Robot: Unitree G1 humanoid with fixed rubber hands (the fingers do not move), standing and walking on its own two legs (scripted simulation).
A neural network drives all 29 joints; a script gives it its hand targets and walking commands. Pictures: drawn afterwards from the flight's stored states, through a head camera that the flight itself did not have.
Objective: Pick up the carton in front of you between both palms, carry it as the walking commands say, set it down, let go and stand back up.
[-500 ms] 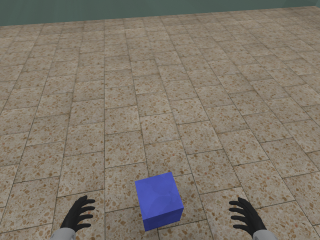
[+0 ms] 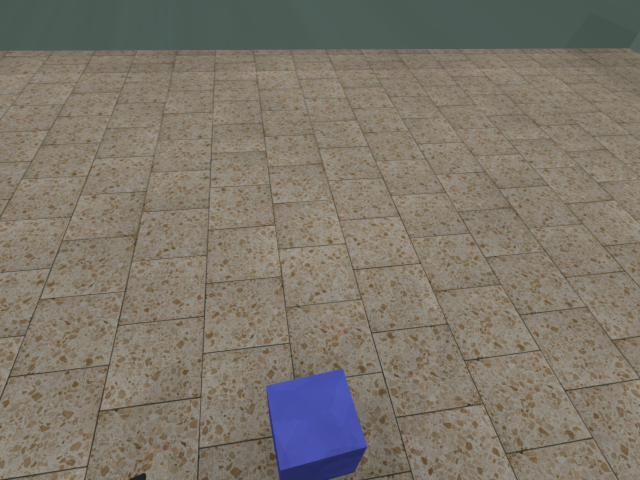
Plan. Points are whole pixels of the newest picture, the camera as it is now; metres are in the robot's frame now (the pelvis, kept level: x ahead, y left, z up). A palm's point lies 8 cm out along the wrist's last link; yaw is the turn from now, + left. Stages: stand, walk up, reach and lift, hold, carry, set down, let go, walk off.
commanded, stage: stand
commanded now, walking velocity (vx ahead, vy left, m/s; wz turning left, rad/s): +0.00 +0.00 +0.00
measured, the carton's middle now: (312, 431) +0.38 -0.01 -0.64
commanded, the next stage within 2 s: none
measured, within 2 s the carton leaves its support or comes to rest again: neither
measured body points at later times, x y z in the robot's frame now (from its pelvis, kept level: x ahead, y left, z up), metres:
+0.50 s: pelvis +0.01 +0.01 +0.00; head +0.01 +0.03 +0.45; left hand +0.02 +0.27 -0.15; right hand +0.04 -0.24 -0.13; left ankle -0.05 +0.10 -0.73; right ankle -0.06 -0.12 -0.73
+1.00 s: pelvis -0.01 +0.01 +0.01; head -0.02 +0.03 +0.46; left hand -0.07 +0.24 -0.16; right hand -0.04 -0.21 -0.15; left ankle -0.05 +0.10 -0.73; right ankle -0.06 -0.12 -0.73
